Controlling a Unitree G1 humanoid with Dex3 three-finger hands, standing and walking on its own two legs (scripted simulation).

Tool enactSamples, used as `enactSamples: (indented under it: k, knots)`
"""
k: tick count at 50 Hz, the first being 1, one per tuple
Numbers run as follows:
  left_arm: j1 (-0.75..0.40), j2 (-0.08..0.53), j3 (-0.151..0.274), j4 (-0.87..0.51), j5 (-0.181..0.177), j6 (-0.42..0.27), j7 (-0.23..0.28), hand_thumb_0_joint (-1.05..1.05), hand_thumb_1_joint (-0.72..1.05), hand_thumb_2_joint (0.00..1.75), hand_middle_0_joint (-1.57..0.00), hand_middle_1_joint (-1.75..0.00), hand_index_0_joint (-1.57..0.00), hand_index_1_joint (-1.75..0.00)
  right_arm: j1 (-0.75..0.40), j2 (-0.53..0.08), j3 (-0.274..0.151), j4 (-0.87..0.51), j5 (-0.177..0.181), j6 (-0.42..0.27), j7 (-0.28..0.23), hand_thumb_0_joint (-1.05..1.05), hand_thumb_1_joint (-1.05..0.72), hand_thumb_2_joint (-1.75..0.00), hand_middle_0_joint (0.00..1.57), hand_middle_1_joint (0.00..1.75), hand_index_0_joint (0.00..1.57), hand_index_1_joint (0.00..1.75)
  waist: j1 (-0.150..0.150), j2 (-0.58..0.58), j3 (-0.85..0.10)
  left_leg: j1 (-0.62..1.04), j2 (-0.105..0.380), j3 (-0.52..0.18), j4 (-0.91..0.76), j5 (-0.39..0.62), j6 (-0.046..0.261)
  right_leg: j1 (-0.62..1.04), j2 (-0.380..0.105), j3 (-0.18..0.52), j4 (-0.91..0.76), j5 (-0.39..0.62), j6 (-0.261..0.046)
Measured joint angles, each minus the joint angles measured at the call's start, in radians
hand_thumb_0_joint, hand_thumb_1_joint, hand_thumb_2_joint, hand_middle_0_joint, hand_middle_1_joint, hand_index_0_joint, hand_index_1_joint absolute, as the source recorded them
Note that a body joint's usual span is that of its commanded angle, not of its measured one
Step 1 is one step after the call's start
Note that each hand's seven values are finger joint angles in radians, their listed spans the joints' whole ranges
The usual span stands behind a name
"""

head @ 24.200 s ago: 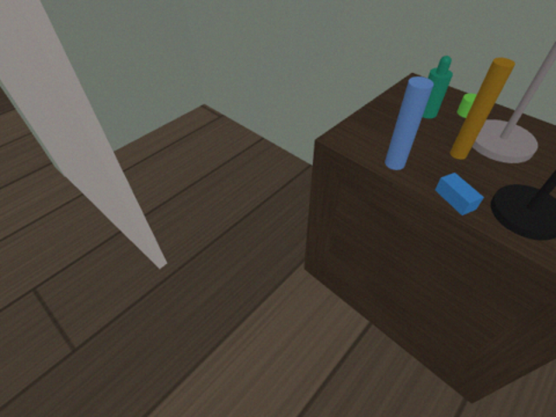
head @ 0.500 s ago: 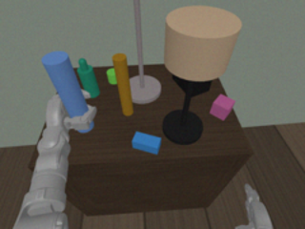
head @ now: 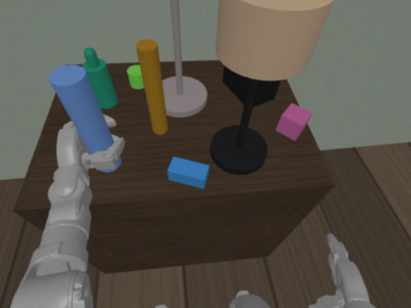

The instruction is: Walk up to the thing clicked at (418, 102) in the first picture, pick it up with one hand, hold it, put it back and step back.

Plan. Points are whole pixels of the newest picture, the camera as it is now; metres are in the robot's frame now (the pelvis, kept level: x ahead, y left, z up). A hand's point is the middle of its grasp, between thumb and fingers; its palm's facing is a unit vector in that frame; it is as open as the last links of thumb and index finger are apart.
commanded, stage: lower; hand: left
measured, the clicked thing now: (92, 127) +0.43 +0.18 +0.12
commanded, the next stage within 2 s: loosen in 0.82 s
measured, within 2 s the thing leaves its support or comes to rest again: rests again in 0.82 s
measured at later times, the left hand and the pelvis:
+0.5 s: hand (112, 152) +0.44 +0.17 +0.04, palm faces +0.09 -1.00 +0.01, open 6.9 cm; pelvis +0.01 +0.00 -0.02, yaw +0 degrees
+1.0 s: hand (116, 162) +0.43 +0.17 +0.01, palm faces +0.09 -1.00 +0.00, open 6.9 cm; pelvis +0.00 +0.00 -0.03, yaw +0 degrees
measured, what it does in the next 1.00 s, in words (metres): stands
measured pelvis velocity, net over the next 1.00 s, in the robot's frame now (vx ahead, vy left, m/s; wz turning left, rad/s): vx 0.00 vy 0.00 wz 0.00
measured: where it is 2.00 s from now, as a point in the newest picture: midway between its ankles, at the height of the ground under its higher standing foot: outside the picture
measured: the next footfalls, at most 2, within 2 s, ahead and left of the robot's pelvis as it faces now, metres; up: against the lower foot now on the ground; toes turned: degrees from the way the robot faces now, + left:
none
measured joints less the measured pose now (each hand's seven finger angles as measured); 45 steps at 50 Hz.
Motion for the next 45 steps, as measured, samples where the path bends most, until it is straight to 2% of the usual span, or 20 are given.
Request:
enactSamples:
  k: [28,45]
  knots:
    - [0.038,-0.015,0.01,-0.007,0.03,-0.073,0.014,0.0,-0.07,1.2,-0.92,-1.14,-0.91,-1.16,0.11,-0.008,-0.001,-0.257,-0.015,0.045,0.033,-0.01,0.5,-0.06,0.06,0.05,0.05,0.05,-0.014,-0.006,-0.022,-0.113,0.002,-0.008,0.119,-0.064,-0.002,-0.113,0.002,-0.005,0.118,-0.063,-0.001]
    - [0.051,-0.018,0.02,0.009,0.042,-0.111,0.014,0.0,-0.07,1.2,-0.92,-1.14,-0.91,-1.15,0.128,-0.013,-0.01,-0.328,-0.024,0.091,0.051,-0.01,0.51,-0.06,0.06,0.05,0.05,0.05,-0.024,-0.008,-0.026,-0.166,0.001,-0.013,0.171,-0.084,-0.003,-0.165,0.001,-0.007,0.172,-0.085,-0.002]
